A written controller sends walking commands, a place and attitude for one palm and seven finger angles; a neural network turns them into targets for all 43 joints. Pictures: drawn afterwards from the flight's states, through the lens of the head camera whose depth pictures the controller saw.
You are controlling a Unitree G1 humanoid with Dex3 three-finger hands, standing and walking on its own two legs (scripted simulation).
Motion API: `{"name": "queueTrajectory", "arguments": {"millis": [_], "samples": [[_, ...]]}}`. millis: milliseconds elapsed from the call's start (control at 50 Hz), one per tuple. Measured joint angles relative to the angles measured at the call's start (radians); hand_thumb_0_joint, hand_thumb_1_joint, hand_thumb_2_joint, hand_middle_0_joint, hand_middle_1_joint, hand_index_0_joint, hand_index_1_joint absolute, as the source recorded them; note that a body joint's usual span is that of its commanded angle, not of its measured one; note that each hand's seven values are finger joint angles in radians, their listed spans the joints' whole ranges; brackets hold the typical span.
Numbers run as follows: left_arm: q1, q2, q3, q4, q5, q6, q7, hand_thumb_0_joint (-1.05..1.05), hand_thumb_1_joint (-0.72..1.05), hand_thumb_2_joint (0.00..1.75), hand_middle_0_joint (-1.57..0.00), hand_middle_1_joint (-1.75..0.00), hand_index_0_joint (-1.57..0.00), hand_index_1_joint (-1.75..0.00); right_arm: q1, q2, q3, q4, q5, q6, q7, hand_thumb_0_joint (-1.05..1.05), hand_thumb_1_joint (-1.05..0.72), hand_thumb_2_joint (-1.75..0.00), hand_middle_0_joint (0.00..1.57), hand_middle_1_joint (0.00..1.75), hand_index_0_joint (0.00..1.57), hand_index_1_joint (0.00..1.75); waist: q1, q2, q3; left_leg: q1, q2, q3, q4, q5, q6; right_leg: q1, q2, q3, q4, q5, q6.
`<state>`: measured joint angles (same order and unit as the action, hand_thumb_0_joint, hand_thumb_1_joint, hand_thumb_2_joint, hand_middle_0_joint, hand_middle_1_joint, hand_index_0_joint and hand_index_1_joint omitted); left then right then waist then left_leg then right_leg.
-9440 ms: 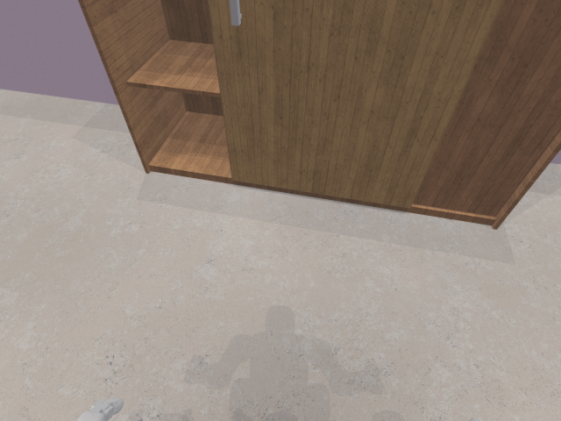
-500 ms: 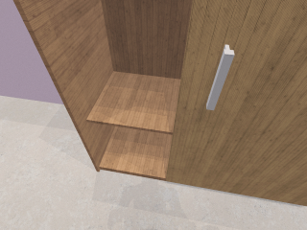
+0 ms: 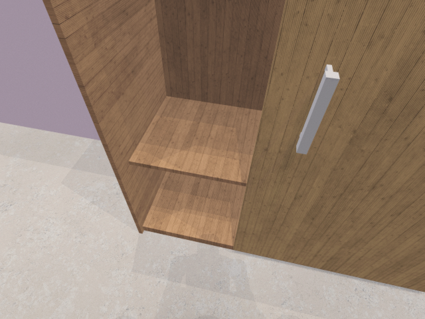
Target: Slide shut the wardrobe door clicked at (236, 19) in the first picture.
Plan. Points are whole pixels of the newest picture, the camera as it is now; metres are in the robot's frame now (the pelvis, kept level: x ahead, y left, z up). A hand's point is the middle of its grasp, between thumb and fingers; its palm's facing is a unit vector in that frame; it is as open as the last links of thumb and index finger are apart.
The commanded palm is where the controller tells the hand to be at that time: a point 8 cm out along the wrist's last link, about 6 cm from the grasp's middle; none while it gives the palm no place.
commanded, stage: come to a stop and stand still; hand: right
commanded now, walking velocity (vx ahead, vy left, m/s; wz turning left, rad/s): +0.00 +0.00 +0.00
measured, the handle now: (314, 112) +0.51 -0.18 +0.14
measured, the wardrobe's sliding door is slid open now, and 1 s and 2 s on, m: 0.47 0.47 0.47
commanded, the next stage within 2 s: look again from close up in 0.24 s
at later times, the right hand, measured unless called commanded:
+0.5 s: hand out of the picture +0.03 -0.18 -0.17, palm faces +0.02 +0.98 -0.22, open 7.4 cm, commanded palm none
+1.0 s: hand out of the picture +0.03 -0.16 -0.18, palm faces +0.02 +0.98 -0.19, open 7.4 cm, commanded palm none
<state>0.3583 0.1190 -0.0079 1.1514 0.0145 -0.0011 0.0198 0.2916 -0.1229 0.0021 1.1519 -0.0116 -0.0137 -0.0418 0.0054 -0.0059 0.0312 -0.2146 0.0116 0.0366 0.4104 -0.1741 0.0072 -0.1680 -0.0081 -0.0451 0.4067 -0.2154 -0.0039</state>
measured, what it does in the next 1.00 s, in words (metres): stands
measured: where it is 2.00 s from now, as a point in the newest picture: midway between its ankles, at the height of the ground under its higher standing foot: outside the picture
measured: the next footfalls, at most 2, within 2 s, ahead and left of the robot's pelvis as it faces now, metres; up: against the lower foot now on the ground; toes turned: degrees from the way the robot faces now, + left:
none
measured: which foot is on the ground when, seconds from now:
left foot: down 0.00-1.00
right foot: down 0.00-1.00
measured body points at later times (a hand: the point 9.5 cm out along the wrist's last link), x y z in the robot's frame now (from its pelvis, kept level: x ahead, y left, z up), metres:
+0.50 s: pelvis +0.02 +0.00 +0.00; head +0.03 +0.01 +0.44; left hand +0.02 +0.21 -0.17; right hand +0.03 -0.23 -0.16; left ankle +0.03 +0.11 -0.74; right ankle +0.00 -0.11 -0.74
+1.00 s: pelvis +0.03 +0.01 +0.00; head +0.05 +0.01 +0.45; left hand +0.03 +0.22 -0.17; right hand +0.03 -0.21 -0.16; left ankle +0.03 +0.11 -0.74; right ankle +0.00 -0.11 -0.74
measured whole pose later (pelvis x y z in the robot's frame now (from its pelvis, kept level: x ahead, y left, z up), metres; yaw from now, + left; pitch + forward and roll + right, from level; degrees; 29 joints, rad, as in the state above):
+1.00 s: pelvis +0.03 +0.01 +0.00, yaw +0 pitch -1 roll +0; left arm 0.28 0.14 -0.02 1.13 0.02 -0.02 0.03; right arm 0.27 -0.14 0.00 1.13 -0.01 -0.02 -0.03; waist 0.00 -0.01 0.04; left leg -0.19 0.00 0.03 0.46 -0.25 0.02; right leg -0.13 -0.02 -0.05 0.43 -0.28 0.01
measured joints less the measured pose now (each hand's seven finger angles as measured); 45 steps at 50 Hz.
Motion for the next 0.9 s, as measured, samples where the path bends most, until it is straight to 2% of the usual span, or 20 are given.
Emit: {"name": "queueTrajectory", "arguments": {"millis": [140,280,600,900], "samples": [[-0.001,0.018,-0.004,-0.074,0.007,-0.014,-0.007,0.01,0.91,0.9,-0.2,-0.3,-0.19,-0.3,0.016,0.004,0.013,-0.026,-0.002,-0.01,0.005,0.0,-0.9,-0.9,0.2,0.3,0.2,0.3,0.013,-0.034,-0.014,-0.048,0.007,0.004,0.106,-0.062,-0.002,-0.055,0.003,0.005,0.116,-0.067,-0.008],[-0.022,0.028,-0.014,-0.078,0.009,-0.016,-0.002,0.02,0.92,0.9,-0.2,-0.3,-0.19,-0.3,0.008,-0.008,0.011,-0.041,0.001,-0.014,0.006,0.0,-0.91,-0.9,0.2,0.3,0.2,0.3,0.003,-0.041,-0.035,-0.032,0.018,-0.002,0.114,-0.081,-0.007,-0.024,0.015,0.0,0.093,-0.07,-0.011],[-0.062,0.035,-0.015,-0.046,0.004,-0.026,0.004,0.01,0.91,0.9,-0.2,-0.3,-0.19,-0.3,-0.016,-0.022,0.002,-0.039,0.001,-0.012,0.009,0.0,-0.92,-0.9,0.2,0.3,0.19,0.3,-0.004,-0.008,0.007,-0.007,0.006,-0.004,0.081,-0.083,0.002,0.01,0.004,-0.002,0.046,-0.067,0.0],[-0.082,0.026,-0.012,-0.023,0.003,-0.023,0.01,0.01,0.92,0.9,-0.2,-0.3,-0.19,-0.3,-0.017,-0.021,0.003,-0.025,0.0,-0.011,0.008,0.01,-0.92,-0.9,0.2,0.3,0.2,0.3,-0.008,0.0,0.01,0.022,-0.005,-0.002,0.061,-0.084,0.008,0.038,-0.006,-0.001,0.031,-0.07,0.008]]}}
